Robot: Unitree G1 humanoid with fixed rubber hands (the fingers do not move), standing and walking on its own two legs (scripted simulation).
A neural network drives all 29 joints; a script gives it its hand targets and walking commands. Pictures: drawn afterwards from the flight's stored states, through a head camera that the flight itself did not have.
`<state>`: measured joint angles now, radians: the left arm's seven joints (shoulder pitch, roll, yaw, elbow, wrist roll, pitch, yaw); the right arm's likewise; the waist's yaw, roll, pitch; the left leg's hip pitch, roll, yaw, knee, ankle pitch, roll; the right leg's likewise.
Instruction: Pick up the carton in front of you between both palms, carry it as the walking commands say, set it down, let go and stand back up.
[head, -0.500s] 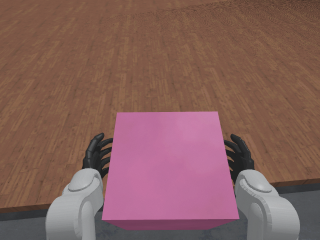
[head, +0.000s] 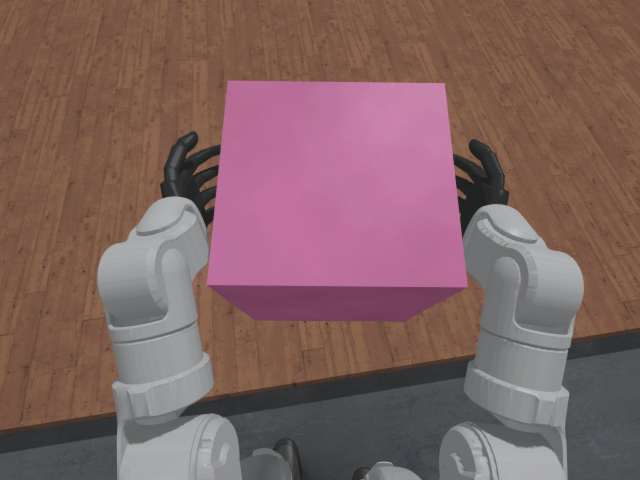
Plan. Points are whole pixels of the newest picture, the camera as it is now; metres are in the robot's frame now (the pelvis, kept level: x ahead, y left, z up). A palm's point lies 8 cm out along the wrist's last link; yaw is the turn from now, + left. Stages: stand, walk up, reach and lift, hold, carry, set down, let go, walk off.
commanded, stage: carry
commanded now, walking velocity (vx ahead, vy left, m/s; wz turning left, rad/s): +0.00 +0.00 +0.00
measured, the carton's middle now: (332, 224) +0.41 -0.01 +0.05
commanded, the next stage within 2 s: none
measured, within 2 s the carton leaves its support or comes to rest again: neither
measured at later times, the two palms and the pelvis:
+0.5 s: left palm (214, 156) +0.44 +0.12 +0.13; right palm (494, 157) +0.44 -0.18 +0.12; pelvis +0.11 -0.03 +0.02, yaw +1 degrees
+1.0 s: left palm (229, 151) +0.45 +0.10 +0.13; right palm (507, 155) +0.45 -0.20 +0.12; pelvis +0.12 -0.05 +0.01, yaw +0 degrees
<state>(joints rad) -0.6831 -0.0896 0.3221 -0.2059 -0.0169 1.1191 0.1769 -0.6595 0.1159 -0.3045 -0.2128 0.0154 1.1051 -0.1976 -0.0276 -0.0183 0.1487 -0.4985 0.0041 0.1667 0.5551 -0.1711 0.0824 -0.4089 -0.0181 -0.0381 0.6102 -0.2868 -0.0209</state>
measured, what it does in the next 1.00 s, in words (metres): shifts its weight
